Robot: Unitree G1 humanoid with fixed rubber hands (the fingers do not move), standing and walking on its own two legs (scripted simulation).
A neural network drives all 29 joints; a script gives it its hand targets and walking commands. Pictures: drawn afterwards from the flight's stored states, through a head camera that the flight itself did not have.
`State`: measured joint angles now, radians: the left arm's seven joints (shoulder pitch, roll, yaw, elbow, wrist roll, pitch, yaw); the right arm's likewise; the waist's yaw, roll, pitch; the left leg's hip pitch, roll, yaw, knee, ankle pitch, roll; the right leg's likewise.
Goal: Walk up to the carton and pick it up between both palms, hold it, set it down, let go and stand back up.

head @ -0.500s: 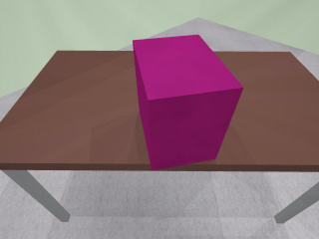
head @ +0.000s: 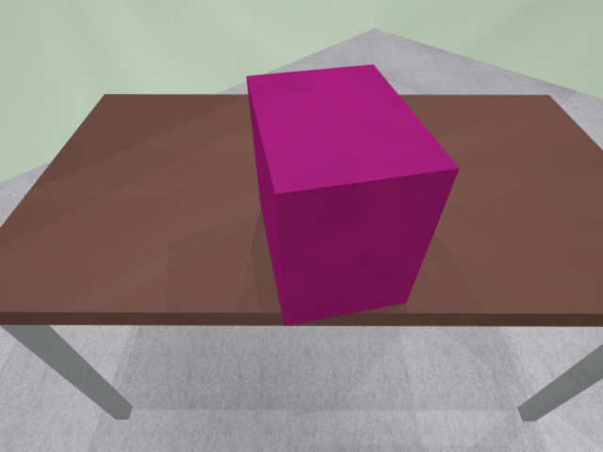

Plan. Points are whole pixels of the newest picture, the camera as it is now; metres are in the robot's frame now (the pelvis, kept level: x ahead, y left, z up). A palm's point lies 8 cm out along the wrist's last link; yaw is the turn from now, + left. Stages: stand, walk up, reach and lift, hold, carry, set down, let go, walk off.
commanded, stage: stand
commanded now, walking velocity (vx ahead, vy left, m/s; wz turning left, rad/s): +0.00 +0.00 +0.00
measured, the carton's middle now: (329, 193) +0.50 -0.02 +0.08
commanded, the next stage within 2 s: none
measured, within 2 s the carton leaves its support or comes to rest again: neither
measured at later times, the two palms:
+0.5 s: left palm out of the picture +0.02 +0.24 -0.13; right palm out of the picture +0.02 -0.25 -0.13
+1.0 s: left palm out of the picture +0.02 +0.23 -0.14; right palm out of the picture +0.01 -0.25 -0.13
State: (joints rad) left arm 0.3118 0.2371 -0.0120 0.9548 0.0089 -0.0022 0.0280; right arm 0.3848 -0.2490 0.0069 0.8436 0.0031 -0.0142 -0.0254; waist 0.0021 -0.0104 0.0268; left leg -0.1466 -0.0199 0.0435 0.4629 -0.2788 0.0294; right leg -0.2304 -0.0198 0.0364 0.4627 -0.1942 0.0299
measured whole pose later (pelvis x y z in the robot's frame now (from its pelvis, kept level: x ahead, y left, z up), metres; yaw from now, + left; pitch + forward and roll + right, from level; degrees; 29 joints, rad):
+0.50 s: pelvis +0.01 +0.00 +0.00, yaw +0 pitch -2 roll +0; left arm 0.31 0.22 -0.01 0.99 0.01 0.00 0.04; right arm 0.37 -0.23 0.01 0.91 0.00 -0.01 -0.03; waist 0.00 -0.01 0.03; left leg -0.13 -0.01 0.04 0.44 -0.28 0.02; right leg -0.22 -0.01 0.04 0.45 -0.20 0.02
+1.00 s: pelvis +0.01 -0.01 +0.00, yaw +0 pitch -2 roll +0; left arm 0.30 0.21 -0.02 1.02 0.00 0.00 0.04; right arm 0.36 -0.21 0.01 0.95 0.00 -0.01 -0.04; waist 0.00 -0.01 0.03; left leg -0.12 -0.01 0.04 0.43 -0.28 0.02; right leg -0.21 -0.01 0.03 0.44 -0.20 0.02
